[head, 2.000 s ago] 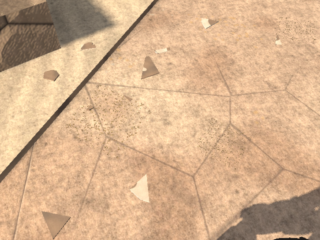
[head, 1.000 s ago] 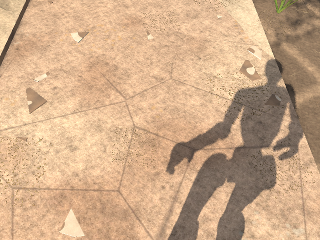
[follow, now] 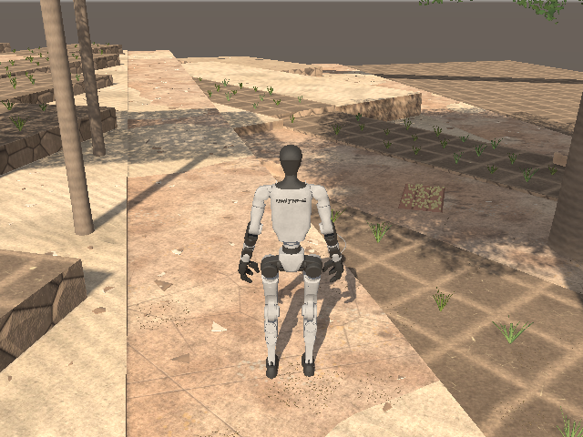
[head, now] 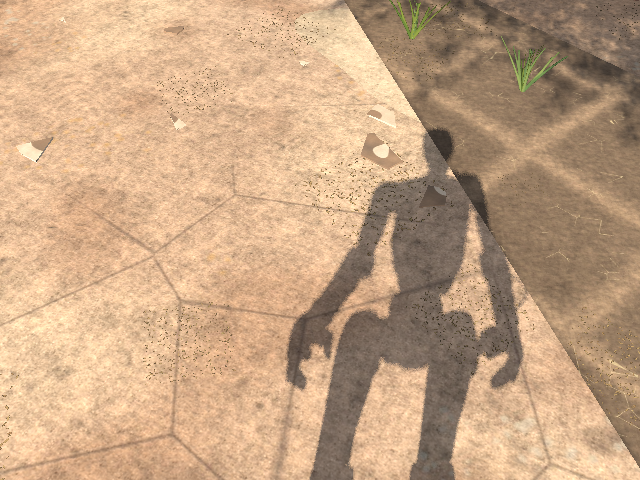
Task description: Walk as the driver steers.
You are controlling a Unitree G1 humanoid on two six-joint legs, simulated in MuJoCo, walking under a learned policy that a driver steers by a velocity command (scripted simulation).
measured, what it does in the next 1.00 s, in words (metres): walks ahead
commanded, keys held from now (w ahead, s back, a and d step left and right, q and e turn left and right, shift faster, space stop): no key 0.34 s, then w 0.66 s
